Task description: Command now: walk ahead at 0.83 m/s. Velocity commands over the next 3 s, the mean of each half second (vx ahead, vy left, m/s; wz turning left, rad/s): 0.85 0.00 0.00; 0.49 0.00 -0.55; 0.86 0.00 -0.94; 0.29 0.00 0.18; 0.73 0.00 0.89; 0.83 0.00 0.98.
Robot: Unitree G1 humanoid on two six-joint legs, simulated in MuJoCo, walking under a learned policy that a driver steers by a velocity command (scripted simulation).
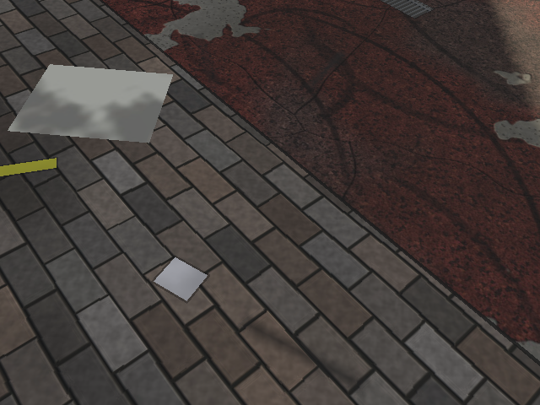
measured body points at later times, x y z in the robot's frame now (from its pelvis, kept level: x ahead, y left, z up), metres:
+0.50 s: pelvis +0.38 +0.00 -0.02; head +0.44 +0.01 +0.43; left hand +0.61 +0.23 -0.11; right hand +0.31 -0.25 -0.15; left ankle +0.10 +0.13 -0.61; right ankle +0.54 -0.08 -0.72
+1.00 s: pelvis +0.65 +0.05 +0.02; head +0.66 +0.06 +0.47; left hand +0.85 +0.28 -0.09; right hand +0.69 -0.26 -0.07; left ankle +0.71 +0.15 -0.72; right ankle +0.57 -0.08 -0.63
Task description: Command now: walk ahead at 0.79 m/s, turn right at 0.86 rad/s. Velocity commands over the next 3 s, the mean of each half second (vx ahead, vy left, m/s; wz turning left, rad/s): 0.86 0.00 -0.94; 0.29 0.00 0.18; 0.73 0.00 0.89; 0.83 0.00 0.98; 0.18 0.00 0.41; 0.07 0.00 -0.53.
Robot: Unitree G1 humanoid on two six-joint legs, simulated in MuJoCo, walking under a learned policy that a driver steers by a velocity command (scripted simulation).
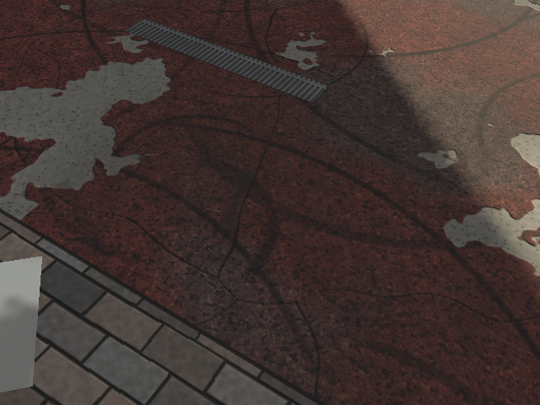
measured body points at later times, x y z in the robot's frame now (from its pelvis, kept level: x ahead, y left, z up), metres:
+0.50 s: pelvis +0.32 -0.10 -0.04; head +0.35 -0.11 +0.41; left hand +0.59 +0.06 -0.13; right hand +0.24 -0.37 -0.15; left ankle +0.17 +0.13 -0.59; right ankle +0.38 -0.17 -0.74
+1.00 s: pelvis +0.58 -0.21 -0.02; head +0.61 -0.22 +0.43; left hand +0.84 -0.04 -0.11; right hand +0.57 -0.51 -0.12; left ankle +0.71 -0.20 -0.74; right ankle +0.45 -0.28 -0.63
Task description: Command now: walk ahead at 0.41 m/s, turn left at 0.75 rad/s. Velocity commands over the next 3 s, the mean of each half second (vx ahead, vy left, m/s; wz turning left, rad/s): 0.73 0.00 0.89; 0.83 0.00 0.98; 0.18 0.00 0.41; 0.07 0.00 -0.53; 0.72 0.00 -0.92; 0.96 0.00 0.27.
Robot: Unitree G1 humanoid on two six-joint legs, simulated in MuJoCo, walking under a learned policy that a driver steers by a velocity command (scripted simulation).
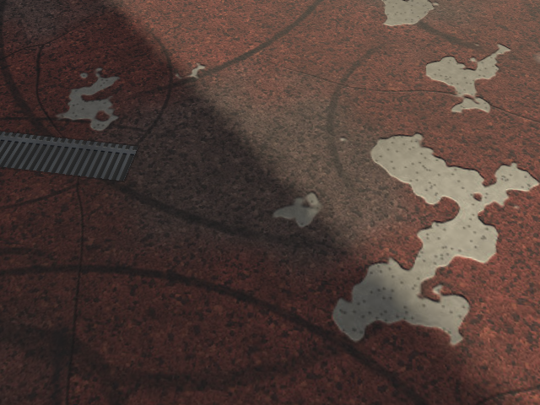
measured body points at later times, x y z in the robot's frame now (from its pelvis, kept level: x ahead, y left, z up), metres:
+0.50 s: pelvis +0.21 -0.02 +0.02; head +0.22 -0.03 +0.47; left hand +0.07 +0.25 -0.09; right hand +0.52 -0.14 -0.04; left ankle +0.22 +0.18 -0.59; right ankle +0.16 -0.18 -0.72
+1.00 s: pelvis +0.49 +0.25 +0.02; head +0.50 +0.29 +0.47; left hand +0.43 +0.59 -0.03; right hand +0.76 +0.14 -0.09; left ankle +0.41 +0.26 -0.72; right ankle +0.76 +0.29 -0.65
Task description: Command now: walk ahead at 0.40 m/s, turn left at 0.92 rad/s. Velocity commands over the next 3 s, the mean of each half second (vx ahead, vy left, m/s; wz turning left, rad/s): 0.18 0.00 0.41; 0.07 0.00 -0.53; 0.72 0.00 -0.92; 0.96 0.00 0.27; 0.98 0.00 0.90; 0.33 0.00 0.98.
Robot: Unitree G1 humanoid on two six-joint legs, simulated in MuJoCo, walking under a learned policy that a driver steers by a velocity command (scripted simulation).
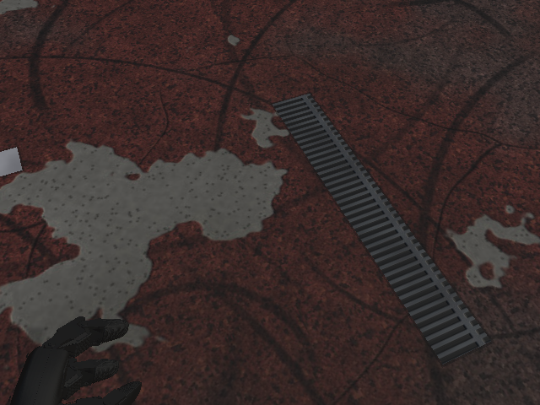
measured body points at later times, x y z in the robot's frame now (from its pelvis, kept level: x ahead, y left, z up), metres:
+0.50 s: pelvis +0.18 -0.06 -0.01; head +0.20 -0.04 +0.44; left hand +0.26 +0.21 -0.13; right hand +0.38 -0.28 -0.11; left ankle +0.18 +0.06 -0.74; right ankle +0.30 -0.14 -0.74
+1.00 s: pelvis +0.24 -0.10 +0.00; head +0.28 -0.13 +0.45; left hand +0.40 +0.17 -0.08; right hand +0.40 -0.39 -0.10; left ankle +0.24 +0.07 -0.66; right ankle +0.26 -0.17 -0.74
